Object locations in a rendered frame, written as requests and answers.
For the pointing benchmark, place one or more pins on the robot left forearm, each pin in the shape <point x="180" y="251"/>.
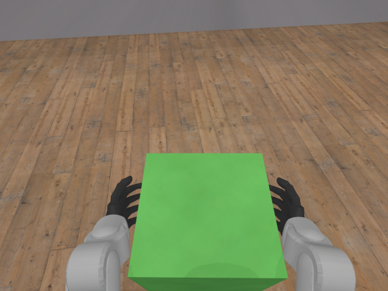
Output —
<point x="95" y="264"/>

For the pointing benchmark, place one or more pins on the robot right hand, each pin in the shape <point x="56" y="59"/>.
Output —
<point x="290" y="206"/>

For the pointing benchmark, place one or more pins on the robot right forearm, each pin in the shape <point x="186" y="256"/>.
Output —
<point x="319" y="266"/>

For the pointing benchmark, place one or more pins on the carton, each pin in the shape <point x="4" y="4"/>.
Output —
<point x="206" y="222"/>

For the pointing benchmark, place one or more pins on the robot left hand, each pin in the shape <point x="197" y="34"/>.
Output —
<point x="119" y="200"/>

